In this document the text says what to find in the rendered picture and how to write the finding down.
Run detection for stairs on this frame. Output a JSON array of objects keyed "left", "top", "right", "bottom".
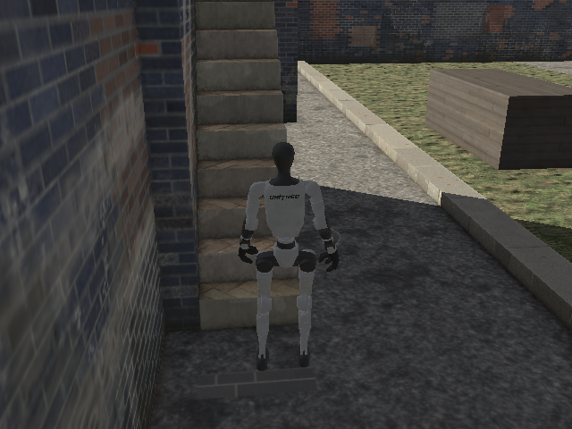
[{"left": 195, "top": 0, "right": 299, "bottom": 330}]

